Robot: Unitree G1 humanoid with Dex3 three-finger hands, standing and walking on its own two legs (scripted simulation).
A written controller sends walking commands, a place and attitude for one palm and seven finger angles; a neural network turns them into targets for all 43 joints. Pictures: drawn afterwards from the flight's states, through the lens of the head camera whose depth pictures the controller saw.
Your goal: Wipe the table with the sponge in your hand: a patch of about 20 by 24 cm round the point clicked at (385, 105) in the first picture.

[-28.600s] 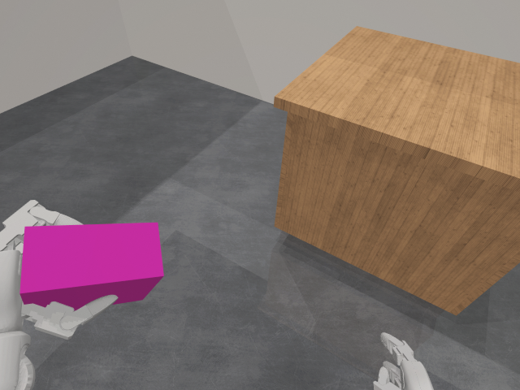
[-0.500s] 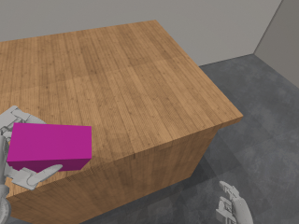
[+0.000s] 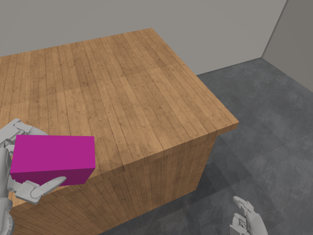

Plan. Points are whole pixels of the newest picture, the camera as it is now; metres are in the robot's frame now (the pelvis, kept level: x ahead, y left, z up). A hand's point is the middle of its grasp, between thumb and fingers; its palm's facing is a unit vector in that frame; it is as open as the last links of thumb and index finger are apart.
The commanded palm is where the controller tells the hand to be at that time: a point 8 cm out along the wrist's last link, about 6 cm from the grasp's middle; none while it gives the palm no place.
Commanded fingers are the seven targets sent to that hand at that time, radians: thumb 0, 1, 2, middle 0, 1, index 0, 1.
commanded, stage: come to a stop and stand still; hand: left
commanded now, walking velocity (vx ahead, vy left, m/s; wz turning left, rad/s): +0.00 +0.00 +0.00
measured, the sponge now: (67, 162) +0.23 +0.20 +0.13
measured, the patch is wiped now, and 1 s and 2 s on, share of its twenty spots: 0.00 0.00 0.00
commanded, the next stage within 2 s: look again from close up in 1.48 s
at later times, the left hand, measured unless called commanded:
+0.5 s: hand (13, 195) +0.16 +0.26 +0.14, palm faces +0.33 -0.84 -0.42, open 10.5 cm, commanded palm +0.12 +0.30 +0.18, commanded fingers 0.00 0.10 1.30 -1.20 -1.60 -1.20 -1.60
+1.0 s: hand out of the picture +0.16 +0.34 +0.16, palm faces +0.42 -0.84 -0.35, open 10.5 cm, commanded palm +0.11 +0.37 +0.18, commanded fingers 0.00 0.10 1.30 -1.20 -1.60 -1.20 -1.60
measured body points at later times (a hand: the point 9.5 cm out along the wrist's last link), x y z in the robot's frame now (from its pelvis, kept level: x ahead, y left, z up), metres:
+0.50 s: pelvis -0.05 +0.02 +0.00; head -0.03 +0.02 +0.45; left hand +0.14 +0.30 +0.17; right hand +0.12 -0.20 -0.08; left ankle -0.04 +0.16 -0.71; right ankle +0.01 -0.01 -0.74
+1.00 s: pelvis -0.05 +0.09 +0.00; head -0.05 +0.11 +0.45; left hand +0.13 +0.39 +0.18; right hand +0.12 -0.13 -0.06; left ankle -0.04 +0.15 -0.74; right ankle +0.01 -0.01 -0.74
